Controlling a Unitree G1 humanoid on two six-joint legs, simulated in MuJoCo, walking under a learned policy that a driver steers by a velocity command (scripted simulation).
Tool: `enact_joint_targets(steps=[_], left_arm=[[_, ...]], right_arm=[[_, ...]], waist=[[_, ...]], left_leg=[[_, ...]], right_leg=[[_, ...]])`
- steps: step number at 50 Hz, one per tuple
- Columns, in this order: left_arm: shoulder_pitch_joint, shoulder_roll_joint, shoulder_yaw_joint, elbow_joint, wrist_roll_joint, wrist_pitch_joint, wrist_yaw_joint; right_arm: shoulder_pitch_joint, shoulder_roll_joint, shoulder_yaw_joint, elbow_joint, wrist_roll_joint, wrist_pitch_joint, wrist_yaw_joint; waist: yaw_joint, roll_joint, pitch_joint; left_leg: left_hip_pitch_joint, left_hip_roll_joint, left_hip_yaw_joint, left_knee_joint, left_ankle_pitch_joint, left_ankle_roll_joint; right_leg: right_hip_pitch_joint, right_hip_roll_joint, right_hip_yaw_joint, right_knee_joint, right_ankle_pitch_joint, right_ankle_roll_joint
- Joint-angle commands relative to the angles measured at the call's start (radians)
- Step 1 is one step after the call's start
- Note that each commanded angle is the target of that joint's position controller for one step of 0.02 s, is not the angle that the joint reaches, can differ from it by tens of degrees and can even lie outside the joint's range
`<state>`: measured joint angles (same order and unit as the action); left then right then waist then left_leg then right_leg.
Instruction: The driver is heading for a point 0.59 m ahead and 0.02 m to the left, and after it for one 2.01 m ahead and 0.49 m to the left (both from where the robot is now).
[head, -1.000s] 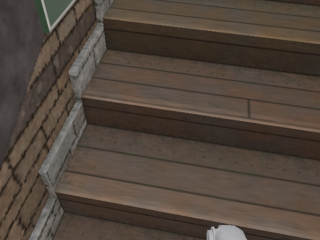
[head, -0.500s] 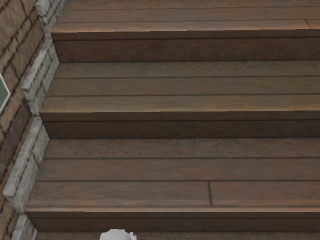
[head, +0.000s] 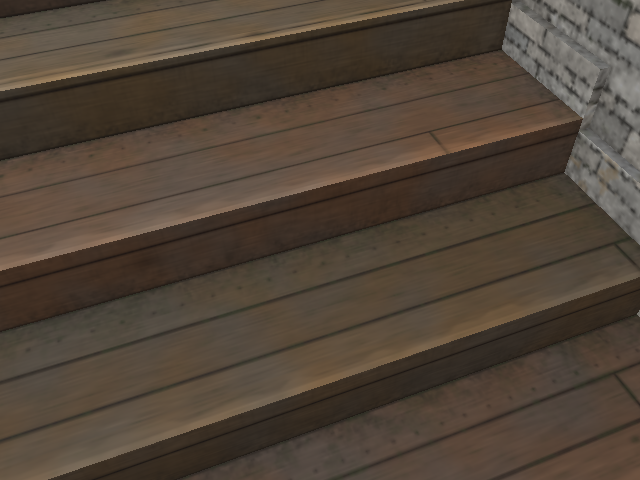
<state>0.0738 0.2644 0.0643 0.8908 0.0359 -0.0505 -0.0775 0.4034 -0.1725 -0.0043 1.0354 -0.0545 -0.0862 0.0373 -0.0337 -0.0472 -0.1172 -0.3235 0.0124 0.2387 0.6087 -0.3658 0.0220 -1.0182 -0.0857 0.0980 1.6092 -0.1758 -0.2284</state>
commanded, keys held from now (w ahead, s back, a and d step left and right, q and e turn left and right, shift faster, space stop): w+e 0.08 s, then w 0.26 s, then w+q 0.66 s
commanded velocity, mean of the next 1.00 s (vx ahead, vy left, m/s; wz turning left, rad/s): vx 0.50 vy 0.00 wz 0.08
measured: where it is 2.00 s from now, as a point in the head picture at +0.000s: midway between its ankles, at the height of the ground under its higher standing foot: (299, 128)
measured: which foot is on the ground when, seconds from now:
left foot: down 0.00-0.34, up 0.36-0.84, down 0.86-1.00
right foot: up 0.00-0.28, down 0.30-0.92, up 0.94-1.00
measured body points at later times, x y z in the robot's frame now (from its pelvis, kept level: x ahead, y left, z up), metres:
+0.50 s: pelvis +0.33 -0.11 +0.11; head +0.34 -0.11 +0.56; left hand +0.42 +0.13 -0.03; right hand +0.35 -0.35 -0.03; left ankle +0.26 +0.06 -0.40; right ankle +0.36 -0.19 -0.57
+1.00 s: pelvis +0.62 -0.07 +0.22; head +0.62 -0.07 +0.67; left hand +0.60 +0.15 +0.07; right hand +0.82 -0.26 +0.11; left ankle +0.67 +0.01 -0.42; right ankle +0.47 -0.22 -0.38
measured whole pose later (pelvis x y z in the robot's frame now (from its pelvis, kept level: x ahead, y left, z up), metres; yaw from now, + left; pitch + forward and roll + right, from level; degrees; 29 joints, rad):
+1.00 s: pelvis +0.62 -0.07 +0.22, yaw +9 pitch +5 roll +3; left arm 0.36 0.20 0.00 1.06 0.07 -0.10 -0.10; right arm 0.11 -0.17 0.01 0.84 -0.04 -0.06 0.04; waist -0.02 -0.06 -0.12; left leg -0.78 -0.11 0.10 1.15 -0.48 0.10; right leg -0.41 -0.06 0.06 1.31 -0.04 -0.09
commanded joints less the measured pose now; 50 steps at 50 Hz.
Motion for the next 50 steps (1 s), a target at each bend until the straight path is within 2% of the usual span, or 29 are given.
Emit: enact_joint_targets(steps=[1, 3, 5, 8, 10, 11, 12, 15, 16, 17, 18, 19, 20, 21, 22, 25, 27, 29, 33, 36, 38, 40, 42, 44, 45, 46, 47, 48, 50], left_arm=[[-0.016, -0.072, -0.039, -0.034, -0.003, 0.019, -0.024], [-0.149, -0.118, -0.07, -0.105, -0.019, 0.008, -0.01], [-0.227, -0.118, -0.081, -0.156, -0.04, -0.001, 0.016], [-0.341, -0.14, -0.115, -0.251, -0.048, 0.014, 0.02], [-0.518, -0.119, -0.135, -0.343, -0.019, 0.05, 0.013], [-0.534, -0.132, -0.14, -0.356, 0.006, 0.088, -0.015], [-0.568, -0.116, -0.144, -0.378, -0.018, 0.12, -0.032], [-0.204, -0.009, -0.075, -0.244, -0.015, 0.089, -0.025], [0.026, 0.063, -0.046, -0.171, 0.007, 0.074, 0.001], [0.266, 0.075, -0.058, -0.107, -0.006, 0.067, 0.01], [0.484, 0.127, -0.025, 0.016, 0.04, 0.074, 0.023], [0.52, 0.169, 0.016, 0.072, 0.04, 0.043, 0.032], [0.164, 0.101, 0.014, 0.003, -0.034, 0.015, 0.062], [0.099, 0.041, -0.001, 0.039, -0.028, -0.005, 0.08], [0.155, 0.013, -0.023, 0.044, 0.016, -0.023, 0.051], [0.08, -0.106, -0.053, 0.092, 0.059, -0.019, 0.027], [0.021, -0.106, -0.047, 0.059, 0.05, -0.048, 0.041], [0.115, -0.078, -0.042, 0.086, 0.069, -0.054, 0.046], [0.379, -0.114, -0.078, 0.22, 0.124, -0.037, 0.036], [0.428, -0.098, -0.096, 0.22, 0.138, -0.049, 0.033], [0.456, -0.109, -0.112, 0.222, 0.128, -0.053, 0.027], [0.436, -0.01, -0.095, 0.182, 0.046, -0.059, 0.001], [0.421, 0.134, -0.064, 0.161, 0.035, -0.081, -0.009], [0.397, 0.166, -0.042, 0.158, 0.046, -0.086, -0.009], [0.497, 0.07, -0.056, 0.155, 0.098, -0.1, -0.004], [0.441, 0.127, -0.047, 0.148, 0.099, -0.094, -0.023], [0.317, 0.064, -0.045, 0.111, 0.067, -0.069, -0.055], [0.242, 0.026, -0.05, 0.086, 0.008, -0.054, -0.052], [0.178, -0.056, -0.057, 0.087, 0.024, -0.064, -0.004]], right_arm=[[-0.065, 0.018, 0.032, -0.051, -0.039, -0.048, 0.023], [0.166, 0.007, 0.039, 0.055, -0.091, -0.025, 0.007], [0.21, 0.016, 0.045, 0.078, -0.101, -0.019, 0.017], [0.251, 0.02, 0.052, 0.112, -0.112, -0.019, 0.018], [0.37, 0.047, 0.062, 0.16, -0.101, -0.022, 0.042], [0.238, -0.002, 0.046, 0.103, -0.064, -0.018, 0.068], [0.295, -0.07, 0.028, 0.137, -0.039, -0.03, 0.093], [0.237, -0.193, -0.003, 0.096, -0.001, -0.072, 0.076], [0.205, -0.219, -0.029, 0.056, -0.017, -0.076, 0.079], [0.351, -0.134, -0.005, 0.02, -0.058, -0.085, 0.108], [0.253, -0.097, -0.025, 0.034, -0.005, -0.057, 0.124], [0.183, -0.038, -0.035, 0.02, 0.037, -0.037, 0.113], [0.049, -0.09, -0.069, -0.125, 0.099, -0.057, 0.015], [0.0, -0.037, -0.056, -0.149, 0.099, -0.052, -0.031], [0.053, 0.106, 0.002, -0.058, 0.038, -0.041, 0.028], [-0.015, 0.08, 0.006, -0.098, 0.04, -0.008, 0.057], [-0.063, 0.033, -0.003, -0.114, 0.043, -0.006, 0.062], [-0.078, 0.015, -0.001, -0.109, 0.043, 0.005, 0.087], [-0.327, 0.005, 0.029, -0.234, 0.037, 0.012, 0.053], [-0.506, -0.023, 0.044, -0.329, 0.045, 0.037, 0.032], [-0.607, -0.017, 0.052, -0.391, 0.058, 0.074, 0.021], [-0.722, 0.038, 0.073, -0.425, 0.04, 0.116, 0.043], [-0.552, 0.025, 0.058, -0.382, 0.047, 0.111, 0.065], [-0.367, -0.061, 0.021, -0.341, 0.064, 0.066, 0.047], [-0.231, -0.111, 0.009, -0.294, 0.088, 0.038, 0.025], [0.027, -0.164, -0.033, -0.201, 0.058, 0.037, 0.014], [0.236, -0.226, -0.041, -0.114, 0.005, 0.049, 0.008], [0.237, -0.276, -0.078, -0.103, -0.012, 0.04, -0.012], [0.067, -0.125, -0.043, -0.061, 0.003, 0.017, -0.011]], waist=[[0.044, 0.141, 0.094], [-0.039, 0.091, 0.126], [-0.056, 0.028, 0.135], [-0.026, 0.073, 0.115], [-0.045, 0.044, 0.107], [0.022, 0.092, 0.101], [0.039, 0.178, 0.087], [0.193, 0.314, 0.014], [0.237, 0.199, -0.159], [0.225, 0.013, -0.416], [0.265, -0.033, -0.408], [0.256, -0.037, -0.261], [0.106, -0.09, -0.177], [0.072, -0.04, -0.071], [0.096, -0.065, -0.039], [-0.038, 0.118, 0.025], [-0.084, 0.069, 0.047], [-0.046, -0.056, 0.057], [0.04, 0.031, 0.11], [0.066, 0.064, 0.084], [0.089, 0.001, 0.103], [0.082, -0.039, 0.121], [0.003, -0.095, 0.085], [-0.052, -0.141, -0.004], [-0.033, -0.04, -0.17], [-0.161, 0.034, -0.213], [-0.199, 0.197, -0.231], [-0.207, 0.175, -0.12], [-0.085, 0.133, 0.041]], left_leg=[[-0.007, 0.251, -0.173, -0.411, 0.269, 0.203], [0.372, 0.337, -0.244, -0.372, 0.421, 0.24], [0.511, 0.342, -0.219, -0.393, 0.34, 0.219], [0.456, 0.292, -0.116, -0.483, 0.432, 0.191], [0.324, 0.26, -0.078, -0.556, 0.388, 0.18], [0.054, 0.234, 0.017, -0.65, 0.53, 0.214], [-0.005, 0.271, -0.015, -0.616, 0.879, 0.241], [0.291, 0.327, -0.023, -0.365, 1.68, 0.162], [0.106, 0.262, -0.041, -0.064, 1.51, 0.073], [-0.236, 0.145, -0.189, 0.23, 0.865, 0.019], [-0.339, 0.019, -0.321, 0.568, 0.202, 0.005], [-0.392, -0.013, -0.462, 0.949, 0.274, 0.013], [-0.421, 0.013, -0.302, 1.131, 0.183, 0.024], [-0.425, 0.05, -0.333, 1.169, 0.188, 0.044], [-0.482, 0.045, -0.471, 1.333, 0.309, 0.091], [-0.621, 0.065, -0.447, 1.333, 0.331, 0.164], [-0.586, 0.071, -0.419, 1.218, 0.336, 0.154], [-0.689, 0.019, -0.349, 1.571, 0.246, 0.177], [-1.177, 0.007, -0.425, 1.661, 0.183, 0.294], [-1.129, 0.077, -0.271, 1.307, 0.305, 0.261], [-1.004, 0.136, -0.234, 1.107, 0.34, 0.188], [-0.639, 0.049, -0.085, 0.831, 0.007, 0.117], [-0.585, -0.052, -0.04, 0.757, -0.045, 0.099], [-0.349, -0.154, -0.039, 0.497, 0.025, 0.137], [0.148, -0.098, -0.257, 0.607, 0.376, 0.238], [0.413, -0.072, -0.461, 0.336, 0.201, 0.262], [0.541, 0.081, -0.897, -0.012, 0.059, 0.356], [0.381, 0.13, -1.062, -0.113, -0.199, 0.318], [-0.009, 0.103, -0.956, -0.083, -0.23, 0.325]], right_leg=[[-0.078, -0.036, -0.044, 0.192, -0.017, -0.023], [-0.53, 0.023, 0.043, 0.474, -0.219, -0.074], [-0.684, 0.022, 0.08, 0.44, -0.246, -0.097], [-0.611, -0.03, -0.087, 0.353, -0.198, -0.102], [-0.387, -0.082, -0.138, 0.046, 0.005, -0.085], [0.005, -0.057, -0.241, -0.138, 0.042, -0.054], [0.183, 0.014, -0.225, -0.139, -0.157, 0.006], [0.518, 0.151, -0.295, -0.472, -0.073, 0.037], [0.912, 0.107, -0.147, -0.489, 0.321, -0.022], [1.363, -0.03, 0.267, -0.696, 0.319, -0.134], [1.319, -0.193, 0.618, -1.016, 0.19, -0.128], [1.102, -0.236, 0.672, -1.095, 0.161, -0.081], [0.976, -0.217, 0.488, -1.098, 0.131, -0.057], [0.774, -0.186, 0.384, -1.084, 0.012, -0.01], [0.619, -0.214, 0.388, -1.079, -0.032, -0.035], [0.48, -0.215, 0.204, -1.171, 0.022, 0.026], [0.456, -0.151, -0.005, -1.244, 0.087, 0.08], [0.538, -0.156, -0.073, -1.299, 0.163, 0.002], [0.899, -0.188, -0.113, -1.287, 0.104, -0.005], [0.903, -0.129, -0.231, -1.376, 0.028, 0.035], [0.846, -0.153, -0.251, -1.463, 0.119, 0.041], [0.7, -0.204, -0.276, -1.558, 0.467, -0.023], [0.942, -0.256, -0.329, -1.393, 1.143, -0.037], [1.065, -0.251, -0.366, -1.161, 1.507, -0.023], [0.687, -0.184, -0.322, -0.932, 1.425, 0.069], [0.429, -0.079, -0.3, -0.707, 0.95, 0.103], [0.169, 0.077, -0.143, -0.388, 0.078, 0.152], [0.049, 0.099, 0.057, -0.074, 0.102, 0.14], [0.019, 0.089, 0.127, 0.178, 0.209, 0.103]])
